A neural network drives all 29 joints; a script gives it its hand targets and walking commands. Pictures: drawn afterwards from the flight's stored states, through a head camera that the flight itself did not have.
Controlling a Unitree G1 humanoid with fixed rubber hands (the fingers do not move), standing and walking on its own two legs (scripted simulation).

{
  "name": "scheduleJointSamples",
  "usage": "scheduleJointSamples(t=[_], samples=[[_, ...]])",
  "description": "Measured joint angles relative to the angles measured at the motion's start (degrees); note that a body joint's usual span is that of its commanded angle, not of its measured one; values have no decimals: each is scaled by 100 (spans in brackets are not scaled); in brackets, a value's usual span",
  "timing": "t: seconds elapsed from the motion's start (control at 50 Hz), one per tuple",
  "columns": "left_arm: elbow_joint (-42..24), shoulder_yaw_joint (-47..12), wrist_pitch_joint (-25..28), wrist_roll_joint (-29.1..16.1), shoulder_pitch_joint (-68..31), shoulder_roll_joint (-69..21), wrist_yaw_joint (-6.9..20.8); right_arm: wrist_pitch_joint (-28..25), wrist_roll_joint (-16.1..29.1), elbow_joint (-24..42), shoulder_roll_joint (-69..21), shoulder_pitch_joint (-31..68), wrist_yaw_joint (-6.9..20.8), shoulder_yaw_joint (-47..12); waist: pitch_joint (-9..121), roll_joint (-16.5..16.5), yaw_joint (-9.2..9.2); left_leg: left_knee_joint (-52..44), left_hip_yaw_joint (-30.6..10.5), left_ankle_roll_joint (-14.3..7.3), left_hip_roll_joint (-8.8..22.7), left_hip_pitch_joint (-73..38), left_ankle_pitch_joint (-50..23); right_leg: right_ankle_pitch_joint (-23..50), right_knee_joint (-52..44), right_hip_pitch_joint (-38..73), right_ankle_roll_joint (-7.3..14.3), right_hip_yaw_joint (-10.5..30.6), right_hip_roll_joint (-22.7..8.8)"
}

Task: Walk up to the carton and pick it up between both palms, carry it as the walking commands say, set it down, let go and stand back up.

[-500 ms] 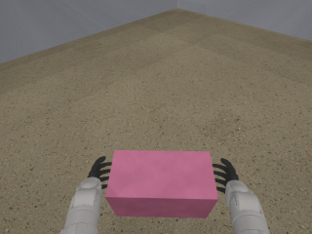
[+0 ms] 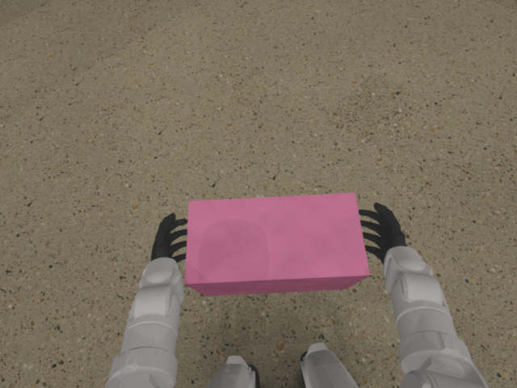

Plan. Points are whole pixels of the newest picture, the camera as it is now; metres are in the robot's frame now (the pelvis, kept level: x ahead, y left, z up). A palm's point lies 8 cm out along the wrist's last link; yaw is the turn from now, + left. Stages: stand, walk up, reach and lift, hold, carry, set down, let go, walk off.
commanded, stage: set down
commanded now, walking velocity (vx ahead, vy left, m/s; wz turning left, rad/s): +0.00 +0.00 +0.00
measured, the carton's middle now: (273, 248) +0.36 -0.03 -0.14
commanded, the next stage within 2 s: none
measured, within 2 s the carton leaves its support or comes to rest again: neither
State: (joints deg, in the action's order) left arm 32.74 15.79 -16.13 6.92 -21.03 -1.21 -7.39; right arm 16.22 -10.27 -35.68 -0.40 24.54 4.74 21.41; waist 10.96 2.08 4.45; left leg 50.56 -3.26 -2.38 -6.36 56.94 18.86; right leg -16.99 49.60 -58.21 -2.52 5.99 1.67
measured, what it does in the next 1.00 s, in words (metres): lowers itself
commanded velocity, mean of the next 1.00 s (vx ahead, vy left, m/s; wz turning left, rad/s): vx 0.00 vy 0.00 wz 0.00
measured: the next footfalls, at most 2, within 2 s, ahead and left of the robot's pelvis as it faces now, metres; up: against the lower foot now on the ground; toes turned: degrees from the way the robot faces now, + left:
none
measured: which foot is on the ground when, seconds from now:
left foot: down 0.00-1.00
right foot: down 0.00-1.00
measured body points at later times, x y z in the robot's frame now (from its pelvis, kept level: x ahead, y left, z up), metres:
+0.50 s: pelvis -0.02 -0.04 -0.08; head +0.15 -0.06 +0.34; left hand +0.38 +0.15 -0.16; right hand +0.35 -0.22 -0.17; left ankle +0.03 +0.09 -0.68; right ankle +0.05 -0.14 -0.68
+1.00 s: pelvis -0.04 -0.01 -0.16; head +0.17 -0.01 +0.24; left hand +0.40 +0.15 -0.25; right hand +0.37 -0.22 -0.25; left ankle +0.03 +0.09 -0.68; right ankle +0.05 -0.14 -0.68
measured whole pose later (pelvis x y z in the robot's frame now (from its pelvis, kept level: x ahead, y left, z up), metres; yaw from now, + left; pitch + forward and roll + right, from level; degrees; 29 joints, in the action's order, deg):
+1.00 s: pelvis -0.04 -0.01 -0.16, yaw +0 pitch +45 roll -1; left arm 44.5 12.3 -15.0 -0.3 -42.6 7.1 -10.0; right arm 15.0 -1.7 -42.0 3.0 40.6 -6.4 19.4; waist 18.2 2.4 3.5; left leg 88.4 -3.8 0.1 -7.9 105.1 27.9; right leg -25.5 86.2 -105.7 -2.8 3.8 4.6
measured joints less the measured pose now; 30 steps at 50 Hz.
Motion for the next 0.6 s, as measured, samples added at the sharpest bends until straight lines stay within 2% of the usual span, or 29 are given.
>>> scheduleJointSamples(t=[0.16,0.22,0.34,0.4,0.48,0.54,0.6], samples=[[271,21,-7,-244,-314,181,44,61,25,97,-161,67,-278,67,325,44,-96,500,-135,194,31,846,135,-153,568,-877,156,-142,93],[447,104,44,-157,-545,209,137,74,149,164,-157,95,-431,26,402,3,-165,739,-130,261,85,1161,219,-206,813,-1217,209,-148,174],[704,140,143,-225,-964,455,282,48,401,230,-188,283,-841,-184,522,-73,-216,1272,-123,376,157,1872,384,-308,1350,-1968,284,-165,307],[757,46,167,-292,-1097,532,234,16,603,308,-179,274,-1181,-387,637,-54,-290,1549,-145,406,161,2253,463,-370,1608,-2346,301,-199,342],[995,83,238,-384,-1199,594,216,9,657,220,-266,346,-1590,-480,833,-34,-350,1942,-140,420,147,2699,606,-494,1987,-2796,296,-212,373],[1040,5,229,-510,-1225,643,135,21,663,91,-234,474,-1610,-480,879,-44,-368,2198,-130,423,111,2963,687,-583,2247,-3059,279,-213,368],[1039,-133,225,-620,-1269,715,48,-20,605,-65,-171,632,-1453,-416,860,-39,-324,2425,-155,418,55,3202,737,-653,2463,-3276,264,-247,339]])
